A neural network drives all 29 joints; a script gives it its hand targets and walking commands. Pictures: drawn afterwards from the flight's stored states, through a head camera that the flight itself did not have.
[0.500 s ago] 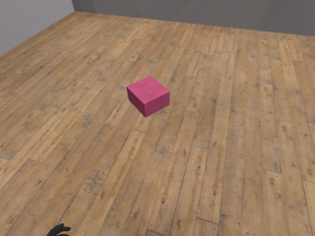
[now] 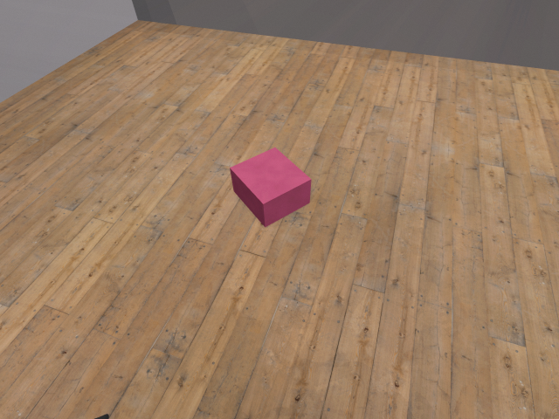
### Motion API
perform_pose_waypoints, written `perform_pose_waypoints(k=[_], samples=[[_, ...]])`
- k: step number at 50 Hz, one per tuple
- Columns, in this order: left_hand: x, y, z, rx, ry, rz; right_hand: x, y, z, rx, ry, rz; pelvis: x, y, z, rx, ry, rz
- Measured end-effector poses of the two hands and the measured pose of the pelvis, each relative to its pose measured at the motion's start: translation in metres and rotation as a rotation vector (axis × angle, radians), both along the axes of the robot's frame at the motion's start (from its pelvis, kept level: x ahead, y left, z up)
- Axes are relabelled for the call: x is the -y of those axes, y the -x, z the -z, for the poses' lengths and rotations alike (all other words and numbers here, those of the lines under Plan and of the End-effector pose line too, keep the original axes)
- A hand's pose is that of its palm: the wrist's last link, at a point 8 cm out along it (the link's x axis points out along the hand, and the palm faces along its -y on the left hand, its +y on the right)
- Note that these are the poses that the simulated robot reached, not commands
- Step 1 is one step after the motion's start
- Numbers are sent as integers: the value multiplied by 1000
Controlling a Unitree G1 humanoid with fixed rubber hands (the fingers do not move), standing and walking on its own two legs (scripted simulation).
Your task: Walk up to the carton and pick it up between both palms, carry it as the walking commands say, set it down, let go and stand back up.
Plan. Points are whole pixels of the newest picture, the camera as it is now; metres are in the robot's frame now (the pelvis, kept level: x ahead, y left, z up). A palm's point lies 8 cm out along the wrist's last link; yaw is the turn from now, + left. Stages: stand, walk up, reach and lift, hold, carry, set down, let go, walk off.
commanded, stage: walk up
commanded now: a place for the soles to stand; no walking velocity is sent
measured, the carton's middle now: (270, 185) +1.24 +0.06 -0.67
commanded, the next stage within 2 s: none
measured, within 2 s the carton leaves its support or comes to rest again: neither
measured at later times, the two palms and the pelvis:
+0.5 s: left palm (93, 392) +0.20 +0.30 -0.07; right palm (507, 380) +0.21 -0.32 -0.09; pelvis +0.12 -0.01 +0.00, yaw +0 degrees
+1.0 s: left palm (111, 316) +0.32 +0.31 -0.06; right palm (472, 315) +0.32 -0.31 -0.09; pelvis +0.24 +0.00 +0.00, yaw +1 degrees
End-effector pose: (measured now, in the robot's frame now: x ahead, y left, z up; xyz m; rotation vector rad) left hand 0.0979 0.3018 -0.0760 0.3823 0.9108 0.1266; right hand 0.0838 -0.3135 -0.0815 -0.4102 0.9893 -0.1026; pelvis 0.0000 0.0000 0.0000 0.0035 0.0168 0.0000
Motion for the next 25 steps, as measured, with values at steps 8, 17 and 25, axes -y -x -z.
perform_pose_waypoints(k=[8,17,25], samples=[[11,-53,-8,53,-17,14,12,-11,11,-53,-10,29,11,-36,2,17,-18,4],[21,-77,-15,21,-43,5,22,-64,15,-28,-38,41,25,-79,0,38,-10,12],[1,-104,-6,-26,-24,-11,5,-125,4,-5,-18,0,6,-118,-2,4,11,-1]])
